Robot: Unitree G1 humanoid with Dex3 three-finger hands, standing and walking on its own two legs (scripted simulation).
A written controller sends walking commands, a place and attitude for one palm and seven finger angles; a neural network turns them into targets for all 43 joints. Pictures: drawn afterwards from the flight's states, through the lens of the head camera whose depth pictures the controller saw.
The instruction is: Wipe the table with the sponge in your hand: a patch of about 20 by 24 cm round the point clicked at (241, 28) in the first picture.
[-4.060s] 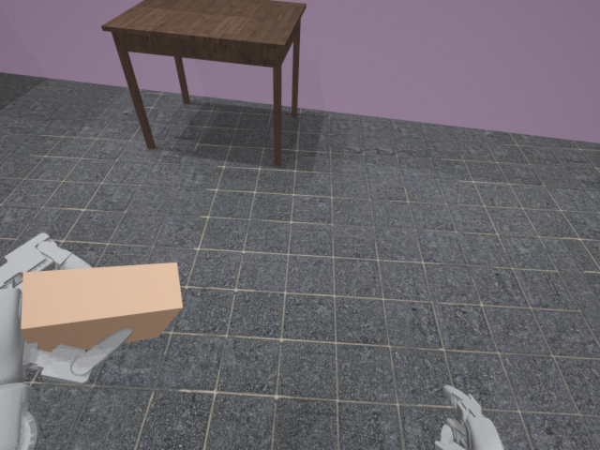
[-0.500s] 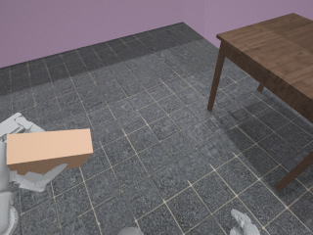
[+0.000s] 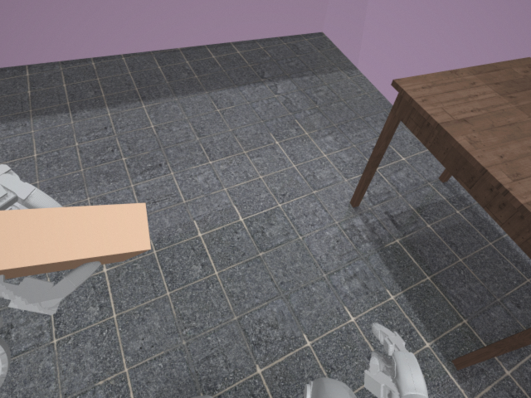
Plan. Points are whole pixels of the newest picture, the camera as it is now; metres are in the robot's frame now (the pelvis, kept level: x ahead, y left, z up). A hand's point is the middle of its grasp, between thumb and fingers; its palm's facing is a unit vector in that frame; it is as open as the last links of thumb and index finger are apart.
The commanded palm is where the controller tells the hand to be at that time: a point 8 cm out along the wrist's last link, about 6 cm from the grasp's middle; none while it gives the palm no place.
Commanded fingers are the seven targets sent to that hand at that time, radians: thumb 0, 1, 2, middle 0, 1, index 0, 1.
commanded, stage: walk to a spot facing it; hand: left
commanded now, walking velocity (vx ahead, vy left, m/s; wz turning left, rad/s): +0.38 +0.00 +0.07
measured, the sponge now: (92, 240) +0.25 +0.21 +0.17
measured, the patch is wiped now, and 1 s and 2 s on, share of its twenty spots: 0.00 0.00 0.00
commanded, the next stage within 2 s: turn to face it in 0.80 s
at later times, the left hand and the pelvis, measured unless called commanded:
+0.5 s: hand (136, 174) +0.33 +0.18 +0.19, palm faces +0.43 -0.77 -0.47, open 9.1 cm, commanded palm +0.25 +0.23 +0.18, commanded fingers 0.00 0.10 1.30 -1.20 -1.60 -1.20 -1.60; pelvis +0.13 -0.07 +0.01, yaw +8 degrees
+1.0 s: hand (87, 133) +0.36 +0.24 +0.22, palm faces +0.65 -0.58 -0.48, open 9.1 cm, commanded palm +0.31 +0.27 +0.18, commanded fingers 0.00 0.10 1.30 -1.20 -1.60 -1.20 -1.60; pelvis +0.25 -0.05 +0.01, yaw +20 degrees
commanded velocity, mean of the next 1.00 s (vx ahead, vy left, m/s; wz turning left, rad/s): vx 0.26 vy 0.00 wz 0.30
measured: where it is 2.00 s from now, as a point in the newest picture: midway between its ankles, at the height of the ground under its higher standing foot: (290, 386)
